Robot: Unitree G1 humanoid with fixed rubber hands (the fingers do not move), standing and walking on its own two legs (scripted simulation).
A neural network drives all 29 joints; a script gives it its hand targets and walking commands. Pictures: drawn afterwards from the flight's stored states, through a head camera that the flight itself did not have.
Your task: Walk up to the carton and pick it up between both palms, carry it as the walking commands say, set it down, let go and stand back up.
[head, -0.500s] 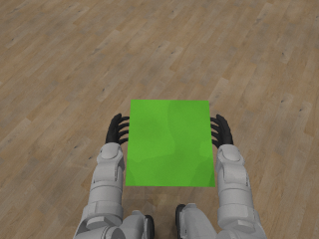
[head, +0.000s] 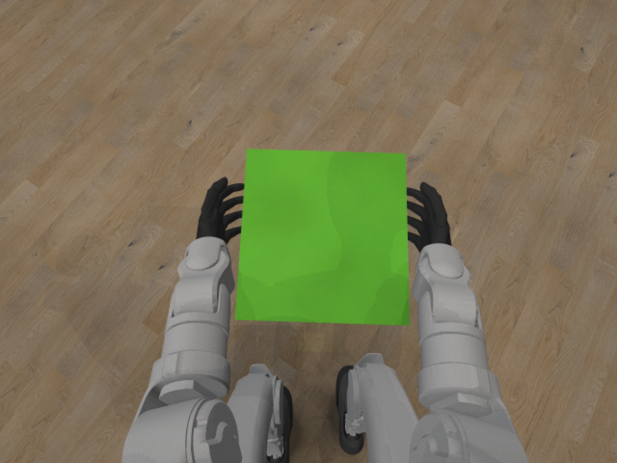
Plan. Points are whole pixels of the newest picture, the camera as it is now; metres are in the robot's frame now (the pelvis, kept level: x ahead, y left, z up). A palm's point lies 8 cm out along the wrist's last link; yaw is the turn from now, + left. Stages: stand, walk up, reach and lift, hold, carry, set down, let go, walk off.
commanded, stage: set down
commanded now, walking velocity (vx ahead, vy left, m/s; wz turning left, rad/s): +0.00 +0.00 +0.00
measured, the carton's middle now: (320, 249) +0.41 -0.02 -0.14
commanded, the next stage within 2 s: none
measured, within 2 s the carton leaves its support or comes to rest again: neither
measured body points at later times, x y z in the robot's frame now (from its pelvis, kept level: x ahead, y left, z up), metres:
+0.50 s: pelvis -0.01 +0.01 -0.08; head +0.21 -0.01 +0.31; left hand +0.45 +0.13 -0.15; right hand +0.43 -0.17 -0.16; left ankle +0.05 +0.10 -0.62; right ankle +0.09 -0.09 -0.62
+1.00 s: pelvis -0.03 +0.01 -0.15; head +0.24 -0.01 +0.21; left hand +0.47 +0.12 -0.24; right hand +0.46 -0.17 -0.24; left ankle +0.05 +0.10 -0.62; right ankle +0.09 -0.09 -0.62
